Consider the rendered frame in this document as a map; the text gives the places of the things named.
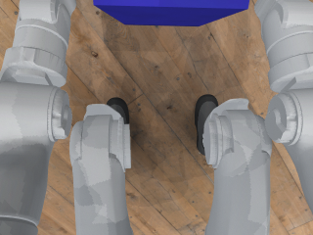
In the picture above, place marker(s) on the carton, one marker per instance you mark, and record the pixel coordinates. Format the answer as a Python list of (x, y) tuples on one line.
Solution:
[(170, 12)]

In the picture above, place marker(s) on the left robot shin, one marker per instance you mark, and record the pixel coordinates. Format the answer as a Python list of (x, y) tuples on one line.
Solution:
[(75, 139)]

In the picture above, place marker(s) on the left robot thigh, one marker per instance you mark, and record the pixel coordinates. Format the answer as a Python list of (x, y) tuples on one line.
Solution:
[(99, 193)]

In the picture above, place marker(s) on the left robot forearm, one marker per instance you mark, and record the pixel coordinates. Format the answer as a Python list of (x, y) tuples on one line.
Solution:
[(38, 54)]

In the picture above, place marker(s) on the right robot upper arm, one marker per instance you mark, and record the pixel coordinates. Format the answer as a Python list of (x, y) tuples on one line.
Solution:
[(289, 121)]

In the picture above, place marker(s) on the left robot upper arm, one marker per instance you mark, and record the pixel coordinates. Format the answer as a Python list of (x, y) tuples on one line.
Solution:
[(32, 118)]

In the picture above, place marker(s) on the right robot forearm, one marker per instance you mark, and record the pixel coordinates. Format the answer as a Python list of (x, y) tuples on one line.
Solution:
[(287, 33)]

